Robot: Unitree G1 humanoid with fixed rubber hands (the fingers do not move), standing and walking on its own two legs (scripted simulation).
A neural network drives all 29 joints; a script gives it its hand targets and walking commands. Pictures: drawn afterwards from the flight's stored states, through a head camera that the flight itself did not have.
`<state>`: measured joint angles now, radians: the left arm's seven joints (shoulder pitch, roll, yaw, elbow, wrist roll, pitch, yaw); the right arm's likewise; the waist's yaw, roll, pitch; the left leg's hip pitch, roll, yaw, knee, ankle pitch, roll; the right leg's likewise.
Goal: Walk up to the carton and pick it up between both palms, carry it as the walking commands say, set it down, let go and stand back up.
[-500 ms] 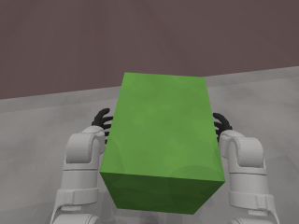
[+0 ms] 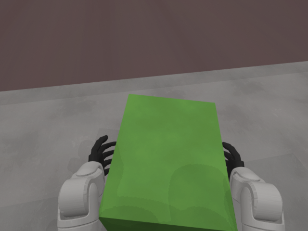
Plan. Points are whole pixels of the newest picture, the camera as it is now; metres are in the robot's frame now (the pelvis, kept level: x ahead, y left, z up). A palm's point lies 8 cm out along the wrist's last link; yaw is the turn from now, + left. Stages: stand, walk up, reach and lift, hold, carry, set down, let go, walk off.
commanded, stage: carry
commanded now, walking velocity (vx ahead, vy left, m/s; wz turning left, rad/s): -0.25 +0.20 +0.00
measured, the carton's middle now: (163, 173) +0.30 -0.01 +0.00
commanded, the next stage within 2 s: none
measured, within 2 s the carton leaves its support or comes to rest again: neither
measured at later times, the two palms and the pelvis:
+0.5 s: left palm (52, 218) +0.15 +0.19 +0.13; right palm out of the picture +0.12 -0.13 +0.09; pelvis -0.14 +0.06 +0.02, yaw -3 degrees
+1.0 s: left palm out of the picture -0.04 +0.32 +0.11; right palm out of the picture -0.07 +0.01 +0.08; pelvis -0.31 +0.18 +0.02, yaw -3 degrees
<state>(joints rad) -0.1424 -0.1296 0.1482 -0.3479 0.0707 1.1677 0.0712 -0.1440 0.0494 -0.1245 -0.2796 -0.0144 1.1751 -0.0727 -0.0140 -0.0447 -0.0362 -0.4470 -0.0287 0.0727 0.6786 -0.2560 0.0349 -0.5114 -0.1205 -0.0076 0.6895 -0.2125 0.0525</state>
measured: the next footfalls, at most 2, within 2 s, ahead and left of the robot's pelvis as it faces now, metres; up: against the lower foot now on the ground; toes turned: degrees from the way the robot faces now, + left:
right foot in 0.24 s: -0.03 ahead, -0.09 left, +0.00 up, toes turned -10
left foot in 0.62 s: -0.15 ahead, +0.26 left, +0.00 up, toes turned +1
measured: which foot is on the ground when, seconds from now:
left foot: down 0.00-0.24, up 0.26-0.60, down 0.62-0.92, up 0.94-1.00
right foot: down 0.00-0.00, up 0.02-0.22, down 0.24-0.62, up 0.64-0.90, down 0.92-1.00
